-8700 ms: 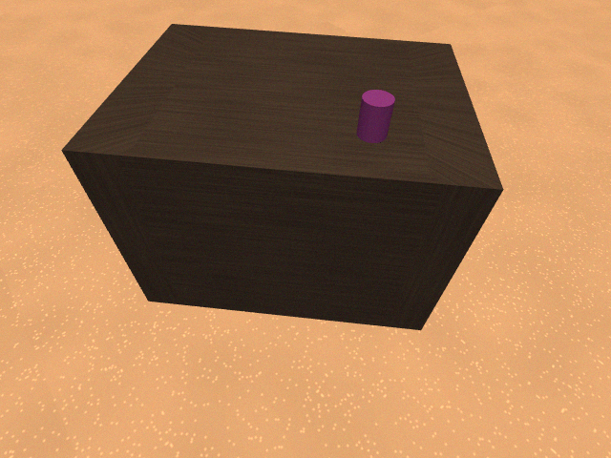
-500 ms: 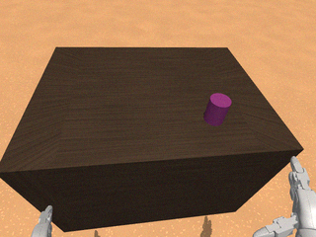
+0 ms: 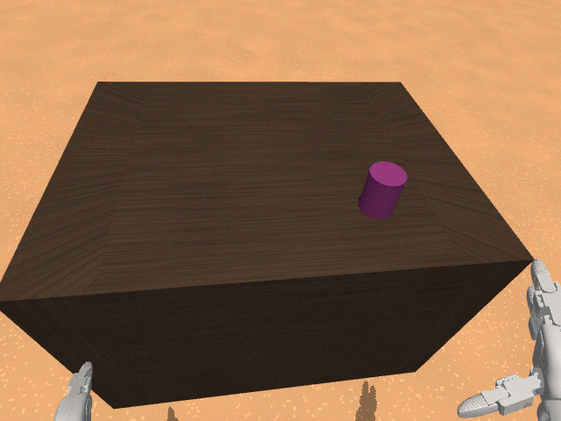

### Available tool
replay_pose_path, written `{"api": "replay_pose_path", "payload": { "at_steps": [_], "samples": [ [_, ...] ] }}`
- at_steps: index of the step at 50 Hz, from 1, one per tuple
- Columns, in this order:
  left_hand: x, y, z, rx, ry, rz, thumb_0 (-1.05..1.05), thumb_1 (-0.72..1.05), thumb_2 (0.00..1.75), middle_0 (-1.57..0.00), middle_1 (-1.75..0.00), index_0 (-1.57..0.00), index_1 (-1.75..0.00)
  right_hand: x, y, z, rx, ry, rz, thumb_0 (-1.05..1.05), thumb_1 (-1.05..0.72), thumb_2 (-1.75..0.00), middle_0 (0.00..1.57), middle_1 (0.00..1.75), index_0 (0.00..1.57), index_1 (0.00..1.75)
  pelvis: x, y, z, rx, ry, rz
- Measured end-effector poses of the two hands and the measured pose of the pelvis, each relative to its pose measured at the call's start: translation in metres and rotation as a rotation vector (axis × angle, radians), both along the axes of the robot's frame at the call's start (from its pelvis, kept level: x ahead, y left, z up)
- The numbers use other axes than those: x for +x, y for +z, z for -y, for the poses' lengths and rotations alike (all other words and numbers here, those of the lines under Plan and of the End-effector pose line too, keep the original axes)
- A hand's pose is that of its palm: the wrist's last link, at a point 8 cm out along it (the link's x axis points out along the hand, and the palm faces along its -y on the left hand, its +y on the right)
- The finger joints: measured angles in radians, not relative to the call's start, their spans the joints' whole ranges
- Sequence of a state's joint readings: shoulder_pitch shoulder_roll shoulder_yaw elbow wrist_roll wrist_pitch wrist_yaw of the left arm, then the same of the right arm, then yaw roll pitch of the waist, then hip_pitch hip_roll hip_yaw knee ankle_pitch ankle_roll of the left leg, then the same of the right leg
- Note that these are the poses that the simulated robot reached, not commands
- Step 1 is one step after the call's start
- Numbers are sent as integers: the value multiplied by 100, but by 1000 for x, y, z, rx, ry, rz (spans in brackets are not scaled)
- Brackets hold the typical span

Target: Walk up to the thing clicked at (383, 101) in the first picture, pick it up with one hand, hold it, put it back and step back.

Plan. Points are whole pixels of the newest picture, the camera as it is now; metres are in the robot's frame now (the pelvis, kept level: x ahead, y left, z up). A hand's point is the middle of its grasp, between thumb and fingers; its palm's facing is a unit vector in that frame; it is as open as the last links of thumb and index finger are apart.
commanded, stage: go down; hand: right
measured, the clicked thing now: (381, 190) +0.56 -0.26 -0.03
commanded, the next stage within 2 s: none
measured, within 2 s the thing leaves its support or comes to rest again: neither
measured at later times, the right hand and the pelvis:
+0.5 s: hand (507, 316) +0.22 -0.31 +0.07, palm faces +0.37 +0.87 -0.32, open 17.2 cm; pelvis +0.01 +0.00 +0.00, yaw +0 degrees
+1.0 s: hand (524, 240) +0.33 -0.38 +0.09, palm faces +0.24 +0.97 +0.05, open 17.6 cm; pelvis +0.00 -0.02 -0.01, yaw +0 degrees
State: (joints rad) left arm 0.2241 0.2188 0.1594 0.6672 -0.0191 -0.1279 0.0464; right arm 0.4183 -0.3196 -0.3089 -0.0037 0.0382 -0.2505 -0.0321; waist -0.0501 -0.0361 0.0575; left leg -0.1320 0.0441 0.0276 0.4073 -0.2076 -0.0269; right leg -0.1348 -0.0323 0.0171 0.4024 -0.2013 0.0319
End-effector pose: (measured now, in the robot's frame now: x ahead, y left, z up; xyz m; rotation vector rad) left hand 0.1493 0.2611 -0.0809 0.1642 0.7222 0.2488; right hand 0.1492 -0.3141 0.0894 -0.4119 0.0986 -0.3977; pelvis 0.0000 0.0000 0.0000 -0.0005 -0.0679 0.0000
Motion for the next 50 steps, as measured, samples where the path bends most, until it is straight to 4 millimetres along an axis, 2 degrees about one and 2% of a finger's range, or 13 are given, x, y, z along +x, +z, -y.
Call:
{"api": "replay_pose_path", "payload": {
  "at_steps": [11,18,23,31,37,42,50],
  "samples": [
    [8,2,0,7,-9,15,-1,-54,6,-6,-5,-6,-6,-2,-3,3,-3,-17,15,-1,50,-6,5,6,5,6,4,-1,1,-1,-3,-16],
    [16,14,-6,44,1,56,-1,-53,5,-6,-5,-6,-5,13,-2,15,19,-19,82,-1,47,-6,5,6,5,6,8,-2,-1,0,-6,-13],
    [15,12,-5,45,4,39,-1,-53,4,-6,-5,-6,-5,27,1,26,48,8,88,-1,47,-6,5,6,5,6,7,-3,-1,2,-4,-20],
    [9,4,7,34,12,11,-1,-53,4,-6,-5,-6,-5,57,2,54,173,35,110,-1,47,-6,4,6,5,6,2,-4,1,5,-12,-43],
    [7,9,6,86,17,30,-1,-53,4,-6,-5,-6,-5,93,6,77,294,99,149,-1,50,-6,4,5,4,6,-1,-6,4,7,-11,-69],
    [-1,5,14,105,7,15,-1,-52,3,-6,-5,-6,-5,121,4,89,380,172,136,-1,54,-5,3,6,4,6,-2,-9,8,12,-6,-104],
    [-16,7,12,155,19,-2,-1,-52,3,-6,-5,-7,-5,148,2,116,449,154,126,-1,57,-6,3,6,3,6,1,-12,15,23,6,-148]
  ]
}}
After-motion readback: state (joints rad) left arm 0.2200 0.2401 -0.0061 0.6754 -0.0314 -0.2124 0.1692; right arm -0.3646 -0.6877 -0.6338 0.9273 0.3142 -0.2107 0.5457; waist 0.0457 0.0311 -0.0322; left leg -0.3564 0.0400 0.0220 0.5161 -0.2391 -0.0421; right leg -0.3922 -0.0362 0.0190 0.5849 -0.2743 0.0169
